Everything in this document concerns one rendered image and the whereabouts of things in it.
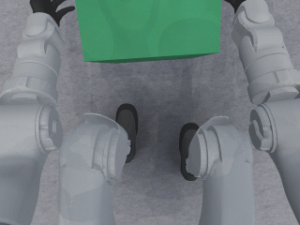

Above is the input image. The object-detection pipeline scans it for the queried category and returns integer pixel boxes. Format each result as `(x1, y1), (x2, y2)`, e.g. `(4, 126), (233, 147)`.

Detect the right robot hand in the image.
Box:
(224, 0), (247, 14)

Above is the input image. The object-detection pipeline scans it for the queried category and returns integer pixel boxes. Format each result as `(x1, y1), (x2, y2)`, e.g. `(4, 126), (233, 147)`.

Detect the right robot upper arm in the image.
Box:
(248, 98), (300, 225)

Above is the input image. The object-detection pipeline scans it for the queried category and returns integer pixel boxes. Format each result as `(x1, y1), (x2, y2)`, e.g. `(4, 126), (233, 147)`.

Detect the carton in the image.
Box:
(75, 0), (221, 64)

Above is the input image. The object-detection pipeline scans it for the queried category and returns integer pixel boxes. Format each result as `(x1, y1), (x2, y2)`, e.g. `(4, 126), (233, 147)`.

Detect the left robot upper arm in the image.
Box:
(0, 103), (64, 225)

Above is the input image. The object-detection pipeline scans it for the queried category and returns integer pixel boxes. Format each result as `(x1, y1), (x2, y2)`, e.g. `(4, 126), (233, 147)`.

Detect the robot left forearm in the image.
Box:
(0, 12), (65, 108)

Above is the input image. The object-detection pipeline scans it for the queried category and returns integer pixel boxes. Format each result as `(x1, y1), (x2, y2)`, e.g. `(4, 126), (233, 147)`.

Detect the left robot hand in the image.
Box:
(29, 0), (75, 27)

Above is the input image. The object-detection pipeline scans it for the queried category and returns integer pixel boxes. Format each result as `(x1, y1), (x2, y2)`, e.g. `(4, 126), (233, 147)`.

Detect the right robot shin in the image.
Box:
(186, 116), (253, 178)

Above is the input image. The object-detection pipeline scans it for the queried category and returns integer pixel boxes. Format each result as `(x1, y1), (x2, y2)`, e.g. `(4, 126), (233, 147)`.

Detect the left robot foot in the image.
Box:
(115, 103), (138, 163)

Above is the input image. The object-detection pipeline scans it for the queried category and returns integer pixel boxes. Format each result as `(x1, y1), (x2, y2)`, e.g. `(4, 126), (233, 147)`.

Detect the robot right forearm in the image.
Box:
(231, 0), (300, 105)

